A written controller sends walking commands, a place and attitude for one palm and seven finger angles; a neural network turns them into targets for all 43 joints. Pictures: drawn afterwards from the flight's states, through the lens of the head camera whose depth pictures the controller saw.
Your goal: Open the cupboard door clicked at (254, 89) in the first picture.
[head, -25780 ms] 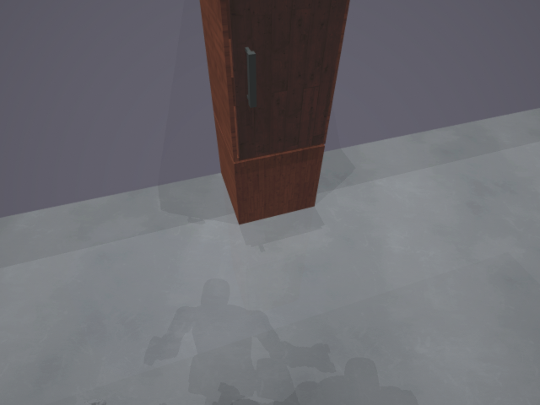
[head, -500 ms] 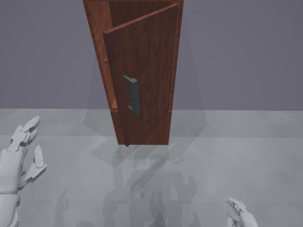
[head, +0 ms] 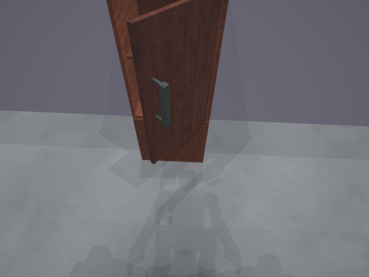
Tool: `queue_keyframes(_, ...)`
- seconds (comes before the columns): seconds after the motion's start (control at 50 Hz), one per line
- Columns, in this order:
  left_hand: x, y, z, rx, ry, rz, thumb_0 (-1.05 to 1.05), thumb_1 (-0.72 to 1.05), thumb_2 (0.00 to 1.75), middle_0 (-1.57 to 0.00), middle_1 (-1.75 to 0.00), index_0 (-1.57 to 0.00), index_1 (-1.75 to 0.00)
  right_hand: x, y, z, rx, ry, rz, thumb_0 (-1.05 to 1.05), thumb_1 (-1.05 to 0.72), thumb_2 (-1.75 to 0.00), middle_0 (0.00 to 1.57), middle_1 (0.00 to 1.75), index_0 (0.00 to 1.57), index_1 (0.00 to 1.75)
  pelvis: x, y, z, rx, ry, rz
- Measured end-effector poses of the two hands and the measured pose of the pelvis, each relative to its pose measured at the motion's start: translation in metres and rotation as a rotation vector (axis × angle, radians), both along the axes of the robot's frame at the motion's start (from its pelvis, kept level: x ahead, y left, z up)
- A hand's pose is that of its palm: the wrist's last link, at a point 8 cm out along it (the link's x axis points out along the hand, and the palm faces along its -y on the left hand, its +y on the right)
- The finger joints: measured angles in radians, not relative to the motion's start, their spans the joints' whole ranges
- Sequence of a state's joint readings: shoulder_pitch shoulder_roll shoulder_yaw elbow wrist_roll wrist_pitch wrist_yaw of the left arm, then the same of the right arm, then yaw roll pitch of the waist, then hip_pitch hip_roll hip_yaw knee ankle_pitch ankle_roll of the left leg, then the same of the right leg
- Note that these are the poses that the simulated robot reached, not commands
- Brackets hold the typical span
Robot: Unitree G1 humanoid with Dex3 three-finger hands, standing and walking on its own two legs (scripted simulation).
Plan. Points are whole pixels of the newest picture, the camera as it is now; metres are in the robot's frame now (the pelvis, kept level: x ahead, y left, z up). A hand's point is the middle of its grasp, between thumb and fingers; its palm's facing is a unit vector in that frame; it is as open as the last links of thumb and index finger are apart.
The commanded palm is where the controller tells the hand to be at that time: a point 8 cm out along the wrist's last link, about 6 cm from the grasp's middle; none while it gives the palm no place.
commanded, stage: let the arm hang, fingers relaxed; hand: left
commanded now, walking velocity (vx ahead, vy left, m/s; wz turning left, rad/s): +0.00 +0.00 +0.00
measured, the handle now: (160, 103) +0.60 +0.12 -0.01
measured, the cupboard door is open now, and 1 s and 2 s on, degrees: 50 50 50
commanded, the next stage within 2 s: look to check the result in 0.54 s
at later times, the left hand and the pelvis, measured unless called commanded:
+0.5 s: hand out of the picture +0.09 +0.21 -0.16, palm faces -0.01 -0.96 -0.27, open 7.4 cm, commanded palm none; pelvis +0.01 +0.00 +0.00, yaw -1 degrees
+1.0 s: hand out of the picture +0.06 +0.22 -0.16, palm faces -0.01 -0.95 -0.30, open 7.4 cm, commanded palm none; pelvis +0.02 -0.01 +0.01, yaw -1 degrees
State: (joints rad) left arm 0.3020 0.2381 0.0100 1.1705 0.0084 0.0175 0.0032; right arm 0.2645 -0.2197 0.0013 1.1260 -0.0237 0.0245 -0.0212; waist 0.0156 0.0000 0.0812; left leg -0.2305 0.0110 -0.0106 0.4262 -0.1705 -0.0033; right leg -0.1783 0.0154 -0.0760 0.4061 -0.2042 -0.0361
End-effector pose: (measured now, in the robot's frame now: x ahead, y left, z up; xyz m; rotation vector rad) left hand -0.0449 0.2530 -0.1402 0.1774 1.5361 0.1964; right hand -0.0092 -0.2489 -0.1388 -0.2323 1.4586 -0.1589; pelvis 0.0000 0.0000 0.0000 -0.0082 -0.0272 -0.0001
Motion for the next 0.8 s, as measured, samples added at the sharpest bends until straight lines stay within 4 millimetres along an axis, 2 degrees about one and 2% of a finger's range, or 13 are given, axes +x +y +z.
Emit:
queue_keyframes(0.08,0.012,0.01,0.005,0.034,-0.031,-0.01,0.01,0.92,0.9,-0.2,-0.3,-0.2,-0.3,-0.001,0.009,-0.005,0.03,-0.008,-0.01,0.01,-0.91,-0.9,0.2,0.3,0.2,0.3,-0.001,0.001,0.0,0.003,-0.002,-0.001)
queue_keyframes(0.2,0.052,0.016,0.009,0.058,-0.138,-0.043,0.01,0.91,0.9,-0.2,-0.3,-0.2,-0.3,0.013,0.014,-0.009,0.053,-0.061,-0.014,0.01,-0.91,-0.9,0.2,0.3,0.2,0.3,0.0,0.001,0.0,0.007,-0.008,-0.005)
queue_keyframes(0.34,0.101,0.01,0.013,0.048,-0.266,-0.083,0.01,0.91,0.9,-0.2,-0.3,-0.2,-0.3,0.036,0.008,-0.006,0.042,-0.131,-0.008,0.01,-0.91,-0.9,0.2,0.3,0.2,0.3,0.002,0.001,0.001,0.01,-0.013,-0.008)
queue_keyframes(0.44,0.121,0.005,0.015,0.035,-0.31,-0.105,0.01,0.91,0.9,-0.2,-0.3,-0.2,-0.3,0.048,-0.001,-0.001,0.019,-0.163,-0.004,0.01,-0.91,-0.9,0.2,0.3,0.2,0.3,0.005,0.001,0.002,0.01,-0.014,-0.012)
queue_keyframes(0.56,0.126,0.005,0.016,0.032,-0.306,-0.112,0.01,0.9,0.9,-0.2,-0.3,-0.21,-0.3,0.054,-0.013,0.004,-0.008,-0.169,0.001,0.01,-0.91,-0.9,0.2,0.3,0.2,0.3,0.008,-0.001,0.004,0.011,-0.012,-0.013)
queue_keyframes(0.8,0.106,0.016,0.016,0.063,-0.223,-0.093,0.01,0.9,0.9,-0.2,-0.3,-0.21,-0.3,0.06,-0.027,0.008,-0.032,-0.139,0.014,0.01,-0.91,-0.9,0.2,0.3,0.2,0.3,0.015,-0.005,0.005,0.01,-0.008,-0.012)
